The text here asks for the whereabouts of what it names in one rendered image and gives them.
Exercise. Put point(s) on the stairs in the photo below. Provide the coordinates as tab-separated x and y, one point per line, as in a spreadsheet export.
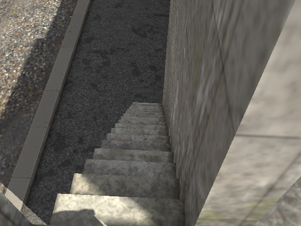
131	180

